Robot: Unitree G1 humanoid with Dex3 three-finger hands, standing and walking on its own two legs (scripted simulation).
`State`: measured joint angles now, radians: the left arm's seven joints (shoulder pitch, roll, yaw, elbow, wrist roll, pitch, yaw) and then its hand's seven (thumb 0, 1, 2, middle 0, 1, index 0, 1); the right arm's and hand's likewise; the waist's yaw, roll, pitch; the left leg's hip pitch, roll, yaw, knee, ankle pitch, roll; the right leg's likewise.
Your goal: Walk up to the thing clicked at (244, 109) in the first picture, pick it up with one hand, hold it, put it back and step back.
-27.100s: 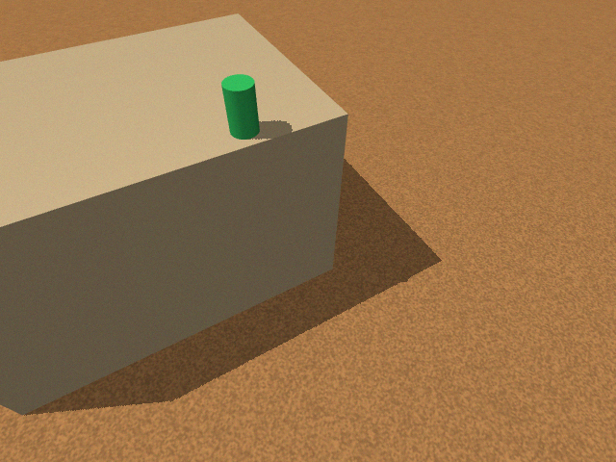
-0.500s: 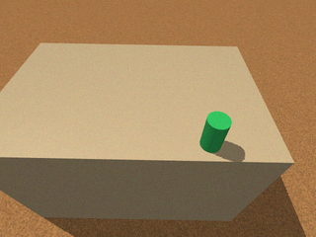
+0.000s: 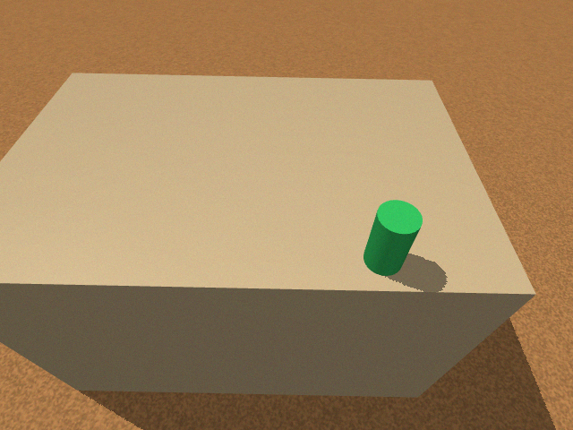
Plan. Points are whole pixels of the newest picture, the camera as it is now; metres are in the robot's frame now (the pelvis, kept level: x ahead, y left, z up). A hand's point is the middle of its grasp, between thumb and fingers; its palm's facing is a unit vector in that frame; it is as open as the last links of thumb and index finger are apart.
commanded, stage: stand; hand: right
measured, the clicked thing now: (390, 239) +0.42 -0.17 -0.02
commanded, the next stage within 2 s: step back in 1.86 s
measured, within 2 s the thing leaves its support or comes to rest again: neither
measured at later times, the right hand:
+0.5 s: hand out of the picture +0.08 -0.25 -0.16, palm faces -0.05 +0.94 -0.34, open 7.4 cm
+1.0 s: hand out of the picture +0.08 -0.25 -0.16, palm faces -0.05 +0.94 -0.34, open 7.4 cm
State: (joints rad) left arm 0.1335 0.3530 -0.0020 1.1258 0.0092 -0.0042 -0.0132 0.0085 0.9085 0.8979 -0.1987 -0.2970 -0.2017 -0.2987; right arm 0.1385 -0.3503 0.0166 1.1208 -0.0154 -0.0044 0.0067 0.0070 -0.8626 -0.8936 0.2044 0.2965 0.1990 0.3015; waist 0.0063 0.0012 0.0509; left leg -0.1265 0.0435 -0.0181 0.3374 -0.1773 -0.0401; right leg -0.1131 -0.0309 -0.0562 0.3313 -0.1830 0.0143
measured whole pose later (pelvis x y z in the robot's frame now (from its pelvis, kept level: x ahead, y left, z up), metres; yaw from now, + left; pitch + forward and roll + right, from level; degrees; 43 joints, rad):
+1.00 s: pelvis +0.01 +0.00 +0.00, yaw +0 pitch -2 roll +0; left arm 0.12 0.35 0.00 1.12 0.01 -0.01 -0.01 0.01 0.91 0.90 -0.20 -0.30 -0.20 -0.30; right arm 0.12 -0.35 0.01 1.12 -0.01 0.00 0.01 0.01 -0.91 -0.90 0.20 0.30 0.20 0.30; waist 0.01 0.01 0.05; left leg -0.11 0.05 -0.02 0.33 -0.18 -0.04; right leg -0.10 -0.03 -0.06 0.32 -0.19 0.01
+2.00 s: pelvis -0.01 +0.01 -0.01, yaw +1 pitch -2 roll -1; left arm 0.09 0.36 0.05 1.03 -0.01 0.02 0.00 0.01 0.91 0.90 -0.20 -0.30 -0.20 -0.30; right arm 0.09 -0.38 -0.02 1.03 0.00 0.03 0.01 0.01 -0.91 -0.90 0.21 0.30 0.20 0.30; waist 0.00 0.02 0.14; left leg -0.26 0.03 -0.03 0.57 -0.23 0.01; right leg -0.19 -0.04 -0.07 0.46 -0.24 0.01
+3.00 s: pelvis -0.20 +0.07 -0.03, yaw +1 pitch -2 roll +1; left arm 0.09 0.39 0.06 0.77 0.01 0.06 0.01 0.01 0.91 0.90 -0.20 -0.30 -0.20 -0.30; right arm 0.16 -0.38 -0.04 0.87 -0.03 0.02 0.00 0.01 -0.91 -0.90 0.20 0.30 0.20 0.30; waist 0.02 -0.04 0.20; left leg -0.28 -0.04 -0.01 0.68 -0.35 0.03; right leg -0.42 -0.02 0.05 0.81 -0.43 -0.01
